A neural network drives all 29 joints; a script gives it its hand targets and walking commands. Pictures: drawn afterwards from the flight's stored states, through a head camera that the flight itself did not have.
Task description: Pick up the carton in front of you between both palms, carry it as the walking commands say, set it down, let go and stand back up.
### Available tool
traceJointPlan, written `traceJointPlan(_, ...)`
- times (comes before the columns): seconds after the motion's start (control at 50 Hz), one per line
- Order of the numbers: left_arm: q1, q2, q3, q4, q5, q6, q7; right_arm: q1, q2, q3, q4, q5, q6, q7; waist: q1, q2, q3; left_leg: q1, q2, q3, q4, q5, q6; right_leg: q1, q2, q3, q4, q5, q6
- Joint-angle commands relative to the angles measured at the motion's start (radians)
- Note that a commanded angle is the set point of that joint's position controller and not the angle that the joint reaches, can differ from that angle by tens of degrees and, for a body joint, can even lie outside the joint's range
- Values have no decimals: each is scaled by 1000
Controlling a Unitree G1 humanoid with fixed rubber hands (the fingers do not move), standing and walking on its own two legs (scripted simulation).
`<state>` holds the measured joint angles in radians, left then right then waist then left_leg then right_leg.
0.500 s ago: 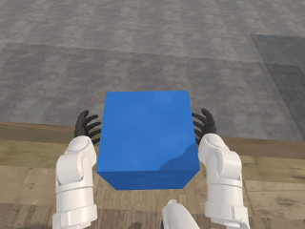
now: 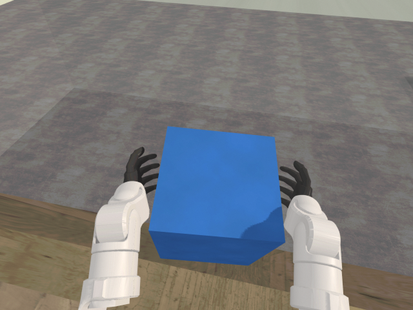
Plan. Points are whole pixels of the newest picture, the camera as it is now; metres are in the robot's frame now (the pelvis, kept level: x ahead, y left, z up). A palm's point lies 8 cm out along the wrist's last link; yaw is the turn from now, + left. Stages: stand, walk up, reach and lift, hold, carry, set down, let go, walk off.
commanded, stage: carry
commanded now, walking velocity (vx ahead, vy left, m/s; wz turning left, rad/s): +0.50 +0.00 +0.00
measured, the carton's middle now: (212, 203) +0.34 +0.02 +0.02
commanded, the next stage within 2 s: none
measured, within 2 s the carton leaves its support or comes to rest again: neither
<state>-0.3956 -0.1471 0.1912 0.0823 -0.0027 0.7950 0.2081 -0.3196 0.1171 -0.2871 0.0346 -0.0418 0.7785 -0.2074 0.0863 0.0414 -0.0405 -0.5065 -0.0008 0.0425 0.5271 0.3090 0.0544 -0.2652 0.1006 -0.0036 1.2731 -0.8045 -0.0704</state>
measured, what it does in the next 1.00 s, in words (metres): goes down: right foot 0.14 m lower, then left foot 0.14 m lower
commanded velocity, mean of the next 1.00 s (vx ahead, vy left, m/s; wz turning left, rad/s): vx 0.50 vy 0.00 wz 0.00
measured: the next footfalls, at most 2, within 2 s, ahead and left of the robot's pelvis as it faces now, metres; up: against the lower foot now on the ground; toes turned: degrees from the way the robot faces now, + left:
right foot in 0.42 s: +0.43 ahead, -0.04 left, -0.14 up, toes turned -2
left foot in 0.82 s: +0.75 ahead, +0.11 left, -0.27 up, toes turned -1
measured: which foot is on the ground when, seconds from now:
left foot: down 0.00-0.44, up 0.46-0.80, down 0.82-1.00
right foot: down 0.00-0.02, up 0.04-0.40, down 0.42-0.82, up 0.84-1.00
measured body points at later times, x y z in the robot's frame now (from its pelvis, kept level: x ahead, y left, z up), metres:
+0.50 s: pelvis +0.36 +0.01 -0.18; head +0.35 +0.02 +0.27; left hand +0.68 +0.19 -0.09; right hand +0.70 -0.13 -0.10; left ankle +0.23 +0.11 -0.70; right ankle +0.38 -0.03 -0.89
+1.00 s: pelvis +0.74 +0.06 -0.33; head +0.75 +0.06 +0.12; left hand +1.08 +0.19 -0.30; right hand +1.04 -0.13 -0.29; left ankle +0.71 +0.11 -1.02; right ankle +0.75 -0.08 -0.96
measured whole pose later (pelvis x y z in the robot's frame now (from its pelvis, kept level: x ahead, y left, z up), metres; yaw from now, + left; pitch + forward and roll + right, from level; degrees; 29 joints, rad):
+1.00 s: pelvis +0.74 +0.06 -0.33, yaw -1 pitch +3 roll +1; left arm -0.30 -0.13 0.29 0.16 0.04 0.73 0.22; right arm -0.32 0.13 -0.18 0.16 0.04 0.75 -0.25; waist -0.12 -0.02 -0.04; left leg -0.41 -0.12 0.07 0.84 -0.48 0.13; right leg -0.70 -0.01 0.07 1.27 -0.38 -0.01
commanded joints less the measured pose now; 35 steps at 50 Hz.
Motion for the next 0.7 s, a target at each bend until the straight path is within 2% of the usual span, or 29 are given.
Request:
traceJointPlan(0.0,-342,-684,-502,8,-82,-5,3,-502,586,558,-65,97,1,-13,-258,108,-339,690,95,-56,19,173,114,-374,-1,-17,559,352,36)
traceJointPlan(0.02,-328,-662,-475,4,-80,-1,9,-479,591,564,-21,117,4,-26,-164,158,-440,889,280,-417,156,227,213,-625,11,57,603,91,58)
traceJointPlan(0.04,-327,-625,-444,-1,-70,0,17,-473,629,602,-17,153,8,-30,-177,35,-454,851,321,-572,110,-64,272,-679,-29,101,531,140,48)
traceJointPlan(0.06,-343,-628,-420,-9,-59,-3,19,-514,669,631,-33,182,4,-27,-179,0,-455,755,362,-709,62,-331,325,-696,-77,146,464,151,56)
traceJointPlan(0.08,-360,-648,-404,-19,-50,-10,19,-519,711,644,-43,189,5,-19,-148,-125,-387,597,302,-657,34,-457,272,-650,-112,138,305,216,52)
traceJointPlan(0.1,-395,-672,-404,-32,-49,-18,11,-587,759,677,-76,202,-2,-8,-145,-29,-394,573,329,-700,88,-314,288,-663,-114,164,258,271,45)
traceJointPlan(0.14,-474,-706,-424,-41,-60,-45,-6,-645,815,701,-69,231,-20,20,-133,-34,-302,340,261,-539,87,-351,273,-541,-134,111,-45,385,53)
traceJointPlan(0.16,-472,-725,-436,-37,-63,-59,-9,-644,835,708,-65,241,-30,32,-138,-8,-302,275,234,-475,53,-297,264,-466,-114,54,-80,420,60)
traceJointPlan(0.18,-468,-747,-459,-40,-66,-73,-14,-634,831,710,-55,240,-42,37,-134,77,-353,323,253,-438,121,-142,254,-462,-120,42,32,565,47)
traceJointPlan(0.2,-463,-750,-472,-48,-71,-85,-17,-604,841,708,-42,235,-54,42,-131,88,-382,392,234,-424,160,-120,233,-524,-128,51,26,568,44)
traceJointPlan(0.22,-482,-750,-486,-63,-75,-99,-17,-587,842,698,-38,231,-66,45,-157,1,-369,453,134,-350,292,-278,181,-604,-141,77,-184,779,27)
traceJointPlan(0.28,-424,-736,-501,-58,-66,-124,-9,-495,798,688,-20,218,-88,35,-201,5,-319,329,17,-196,329,-404,144,-383,-51,-89,-562,1081,42)
traceJointPlan(0.32,-407,-702,-508,-81,-69,-128,1,-466,758,683,-12,205,-96,20,-191,70,-271,144,-3,-120,354,-453,124,-110,-15,-146,-693,1166,49)
traceJointPlan(0.34,-395,-674,-504,-93,-67,-122,5,-444,736,678,-9,198,-96,14,-171,113,-280,118,13,-76,413,-419,110,-18,-6,-185,-656,1199,37)
traceJointPlan(0.36,-387,-651,-503,-104,-68,-113,8,-425,715,670,-10,189,-93,10,-100,132,-334,143,50,-60,544,-286,84,70,-16,-186,-567,1198,11)
traceJointPlan(0.38,-375,-628,-502,-105,-68,-101,10,-400,695,667,-11,177,-87,2,-10,83,-350,142,59,-26,734,-84,46,154,-33,-152,-657,1118,-23)
traceJointPlan(0.4,-310,-602,-492,-87,-68,-86,12,-415,661,649,-24,161,-77,-10,124,-39,-352,66,25,30,1047,-27,5,283,-53,-128,-774,1064,-74)
traceJointPlan(0.42,-293,-561,-492,-82,-61,-68,13,-407,646,617,-21,134,-69,-23,85,-244,-277,-244,-109,51,1348,-927,-26,420,-205,32,-671,1324,-125)
traceJointPlan(0.44,-316,-548,-517,-46,-90,-54,23,-388,595,563,-16,106,-52,-35,-24,-233,-349,-486,-97,-72,1336,-994,-25,624,-357,352,-568,1453,-185)
traceJointPlan(0.48,-356,-579,-543,-57,-149,-40,32,-380,545,496,-14,100,-33,-55,21,-85,-342,-623,-14,-157,1188,-908,-11,555,-419,536,-581,1108,-277)
traceJointPlan(0.5,-378,-610,-553,-73,-173,-41,34,-383,546,492,-22,109,-34,-54,8,-47,-348,-629,22,-194,1076,-872,-17,468,-449,646,-585,871,-292)
traceJointPlan(0.52,-422,-643,-570,-99,-178,-40,28,-432,568,488,-15,108,-35,-50,-12,13,-300,-563,31,-221,948,-783,-26,341,-442,629,-614,915,-279)
traceJointPlan(0.54,-481,-677,-583,-115,-192,-40,17,-464,594,478,-4,103,-35,-41,-37,2,-243,-426,39,-152,740,-723,-36,147,-403,550,-662,891,-271)
traceJointPlan(0.56,-515,-702,-596,-125,-197,-38,6,-486,622,479,-7,102,-38,-30,-27,-29,-202,-307,27,-92,640,-632,-47,18,-364,458,-694,943,-247)
traceJointPlan(0.6,-531,-741,-593,-106,-198,-49,-12,-540,689,510,-12,124,-47,-7,-24,-139,-264,-259,22,-35,718,-467,-15,24,-316,348,-617,948,-182)
traceJointPlan(0.62,-535,-753,-596,-107,-199,-55,-18,-571,707,533,-19,132,-55,1,6,-59,-228,-339,44,-74,492,-190,-10,77,-212,281,-522,746,-135)
traceJointPlan(0.64,-529,-749,-595,-105,-193,-62,-19,-564,719,545,-13,140,-63,3,14,-78,-248,-312,5,-17,409,-75,-2,108,-178,243,-484,730,-128)
traceJointPlan(0.66,-486,-751,-588,-85,-189,-68,-19,-555,715,558,-18,143,-68,3,23,-35,-228,-169,-1,7,180,80,-15,22,-133,158,-465,627,-104)
traceJointPlan(0.68,-471,-732,-582,-90,-182,-75,-17,-540,710,565,-33,146,-75,0,31,-81,-228,-11,-32,55,84,114,-24,-43,-110,112,-465,586,-103)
